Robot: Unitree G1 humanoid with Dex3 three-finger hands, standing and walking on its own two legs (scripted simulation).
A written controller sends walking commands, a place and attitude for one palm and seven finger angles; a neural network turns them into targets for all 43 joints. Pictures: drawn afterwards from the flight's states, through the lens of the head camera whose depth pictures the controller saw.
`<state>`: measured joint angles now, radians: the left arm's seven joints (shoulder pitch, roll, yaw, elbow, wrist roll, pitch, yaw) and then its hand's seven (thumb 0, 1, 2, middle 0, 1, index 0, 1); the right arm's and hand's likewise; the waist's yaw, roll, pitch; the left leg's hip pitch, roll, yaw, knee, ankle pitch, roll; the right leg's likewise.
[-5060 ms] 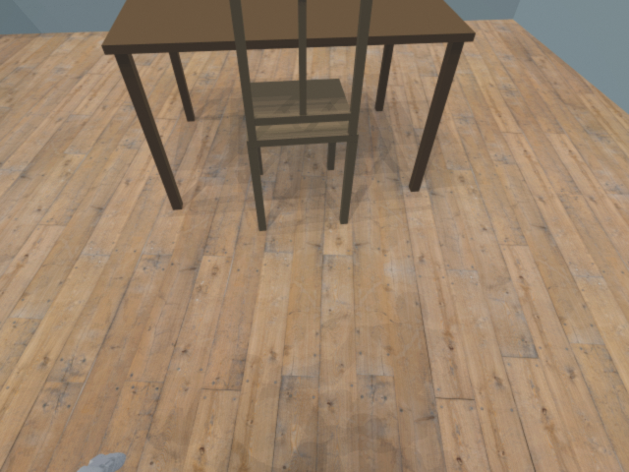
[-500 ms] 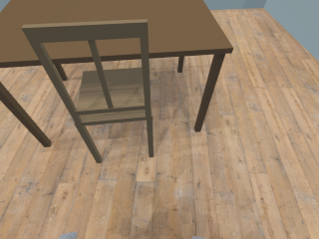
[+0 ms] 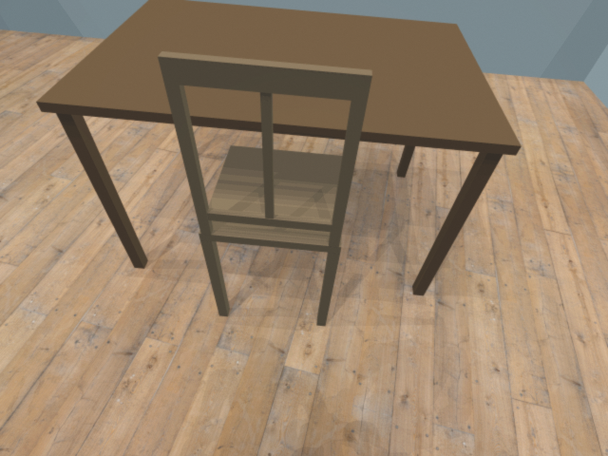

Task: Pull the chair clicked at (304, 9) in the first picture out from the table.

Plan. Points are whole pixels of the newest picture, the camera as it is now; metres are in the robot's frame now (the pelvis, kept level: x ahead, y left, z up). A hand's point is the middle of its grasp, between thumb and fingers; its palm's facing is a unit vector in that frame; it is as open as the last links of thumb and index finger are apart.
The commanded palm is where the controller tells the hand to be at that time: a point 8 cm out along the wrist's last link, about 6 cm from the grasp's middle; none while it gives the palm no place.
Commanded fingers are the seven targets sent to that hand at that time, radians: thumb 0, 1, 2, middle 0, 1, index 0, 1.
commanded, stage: take the last steps up to it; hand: left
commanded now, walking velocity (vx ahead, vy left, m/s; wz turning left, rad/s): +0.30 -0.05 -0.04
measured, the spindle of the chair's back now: (268, 163) +0.69 +0.14 -0.04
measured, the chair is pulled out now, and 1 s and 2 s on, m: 0.00 0.00 0.00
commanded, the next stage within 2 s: come to a stop and stand still in 0.52 s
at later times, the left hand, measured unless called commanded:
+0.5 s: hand (231, 383) +0.26 +0.14 -0.17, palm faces -0.03 -0.98 -0.18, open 7.4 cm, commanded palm none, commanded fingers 0.00 0.90 0.90 -0.20 -0.30 -0.20 -0.30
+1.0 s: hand (220, 384) +0.26 +0.16 -0.18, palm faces +0.02 -0.98 -0.20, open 7.4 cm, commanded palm none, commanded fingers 0.00 0.90 0.90 -0.20 -0.30 -0.20 -0.30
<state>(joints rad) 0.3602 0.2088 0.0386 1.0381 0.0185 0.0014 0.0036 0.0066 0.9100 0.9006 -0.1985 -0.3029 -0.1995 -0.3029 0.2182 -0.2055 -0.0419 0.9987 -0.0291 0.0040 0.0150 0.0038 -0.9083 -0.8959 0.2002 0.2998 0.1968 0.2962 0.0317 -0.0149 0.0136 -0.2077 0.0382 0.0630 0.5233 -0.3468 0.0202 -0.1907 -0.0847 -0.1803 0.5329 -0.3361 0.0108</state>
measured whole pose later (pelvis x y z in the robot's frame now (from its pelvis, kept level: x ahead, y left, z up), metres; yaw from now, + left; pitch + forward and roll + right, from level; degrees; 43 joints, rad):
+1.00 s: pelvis +0.24 -0.02 +0.00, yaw -3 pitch -1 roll +1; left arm 0.23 0.18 0.02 1.07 0.00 0.04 0.04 0.01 0.91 0.90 -0.20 -0.30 -0.20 -0.30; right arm 0.11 -0.12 -0.02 1.03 -0.02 0.01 -0.04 0.00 -0.92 -0.90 0.20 0.30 0.20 0.30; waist 0.04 -0.04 0.08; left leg -0.28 0.01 0.10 0.46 -0.17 0.03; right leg -0.24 -0.04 -0.05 0.67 -0.44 0.01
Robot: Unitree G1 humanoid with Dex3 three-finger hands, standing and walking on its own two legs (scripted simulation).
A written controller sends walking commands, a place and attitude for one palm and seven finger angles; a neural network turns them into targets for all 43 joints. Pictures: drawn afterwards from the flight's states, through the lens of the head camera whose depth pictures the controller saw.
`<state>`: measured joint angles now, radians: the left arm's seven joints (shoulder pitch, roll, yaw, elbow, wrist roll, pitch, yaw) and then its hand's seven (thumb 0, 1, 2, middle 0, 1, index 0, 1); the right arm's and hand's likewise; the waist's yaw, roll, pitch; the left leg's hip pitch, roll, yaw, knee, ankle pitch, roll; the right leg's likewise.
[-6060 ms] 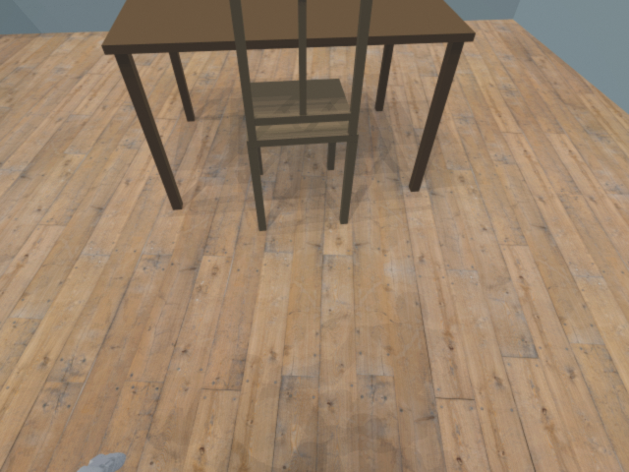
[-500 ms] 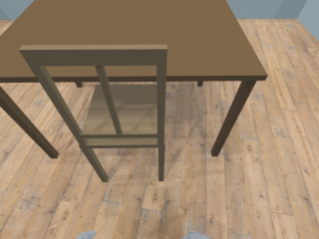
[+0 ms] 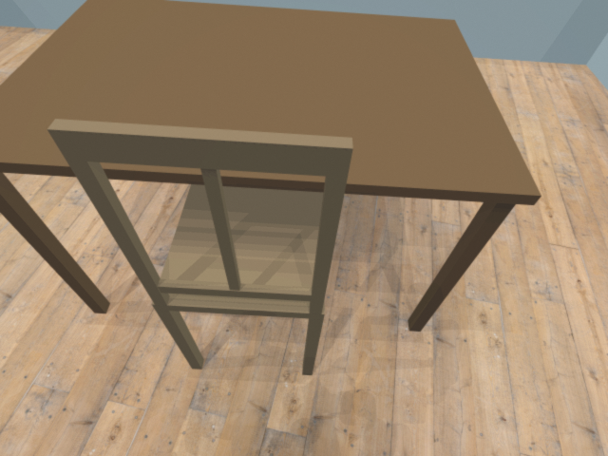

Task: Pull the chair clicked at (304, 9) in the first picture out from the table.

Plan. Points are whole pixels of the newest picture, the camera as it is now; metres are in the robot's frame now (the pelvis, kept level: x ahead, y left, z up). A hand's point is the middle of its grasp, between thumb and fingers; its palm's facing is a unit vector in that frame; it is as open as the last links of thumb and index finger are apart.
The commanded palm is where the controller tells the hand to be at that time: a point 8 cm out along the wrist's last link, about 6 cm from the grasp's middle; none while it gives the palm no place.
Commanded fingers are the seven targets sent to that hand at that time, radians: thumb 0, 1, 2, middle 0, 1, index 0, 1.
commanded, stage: come to a stop and stand still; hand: left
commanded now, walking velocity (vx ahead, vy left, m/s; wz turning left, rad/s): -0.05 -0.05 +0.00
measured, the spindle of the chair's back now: (225, 238) +0.45 +0.18 -0.05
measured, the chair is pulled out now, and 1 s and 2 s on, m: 0.00 0.00 0.00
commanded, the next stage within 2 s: look again from close up in 0.52 s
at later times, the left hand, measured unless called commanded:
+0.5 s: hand out of the picture -0.01 +0.13 -0.17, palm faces +0.03 -0.98 -0.18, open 7.3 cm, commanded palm none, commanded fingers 0.00 0.90 0.90 -0.20 -0.30 -0.20 -0.30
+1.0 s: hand out of the picture -0.01 +0.19 -0.18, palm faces +0.01 -0.98 -0.19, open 7.4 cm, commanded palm none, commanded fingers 0.00 0.90 0.90 -0.20 -0.30 -0.20 -0.30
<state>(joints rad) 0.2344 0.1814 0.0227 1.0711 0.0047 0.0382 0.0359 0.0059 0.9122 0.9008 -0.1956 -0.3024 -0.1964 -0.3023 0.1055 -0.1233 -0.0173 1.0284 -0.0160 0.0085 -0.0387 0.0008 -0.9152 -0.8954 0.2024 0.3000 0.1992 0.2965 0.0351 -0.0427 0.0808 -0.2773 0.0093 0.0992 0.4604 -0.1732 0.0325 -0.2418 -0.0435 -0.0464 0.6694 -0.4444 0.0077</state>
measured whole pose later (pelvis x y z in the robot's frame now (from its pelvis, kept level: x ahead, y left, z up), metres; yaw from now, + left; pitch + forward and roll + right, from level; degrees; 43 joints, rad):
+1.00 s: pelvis -0.02 +0.02 +0.00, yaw +0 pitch -1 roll -1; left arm 0.31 0.18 0.00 1.04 0.01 0.00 0.04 0.01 0.91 0.90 -0.19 -0.30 -0.20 -0.30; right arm 0.27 -0.16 -0.01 1.04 -0.02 -0.01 -0.02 0.01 -0.93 -0.90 0.20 0.30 0.20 0.30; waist -0.01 -0.03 0.02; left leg -0.28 -0.02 0.04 0.51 -0.22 0.05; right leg -0.17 -0.05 -0.03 0.49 -0.30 0.04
